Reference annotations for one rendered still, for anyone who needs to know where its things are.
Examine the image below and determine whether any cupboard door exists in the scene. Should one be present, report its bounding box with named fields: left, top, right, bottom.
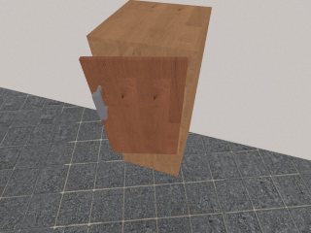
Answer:
left=79, top=56, right=189, bottom=154

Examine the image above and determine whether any handle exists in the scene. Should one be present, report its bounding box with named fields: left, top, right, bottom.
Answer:
left=91, top=85, right=108, bottom=120

